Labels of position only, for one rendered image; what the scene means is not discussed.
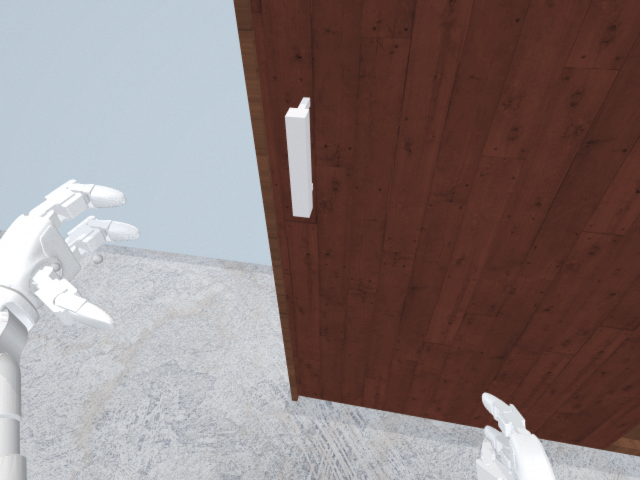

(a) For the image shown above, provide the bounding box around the robot right hand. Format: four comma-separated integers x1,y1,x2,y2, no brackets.
476,392,556,480

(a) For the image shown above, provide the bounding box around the handle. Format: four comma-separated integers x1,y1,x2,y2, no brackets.
285,97,313,218

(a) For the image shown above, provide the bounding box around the robot left hand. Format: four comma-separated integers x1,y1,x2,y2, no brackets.
0,179,141,331

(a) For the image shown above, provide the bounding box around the left robot forearm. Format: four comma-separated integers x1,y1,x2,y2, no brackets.
0,285,40,480

